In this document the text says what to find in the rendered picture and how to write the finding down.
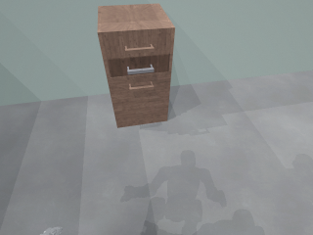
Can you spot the cabinet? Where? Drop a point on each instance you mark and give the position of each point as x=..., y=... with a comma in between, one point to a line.
x=123, y=27

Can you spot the handle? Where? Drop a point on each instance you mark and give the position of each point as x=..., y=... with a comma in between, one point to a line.
x=141, y=88
x=144, y=70
x=139, y=50

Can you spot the drawer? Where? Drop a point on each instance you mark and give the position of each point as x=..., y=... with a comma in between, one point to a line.
x=118, y=66

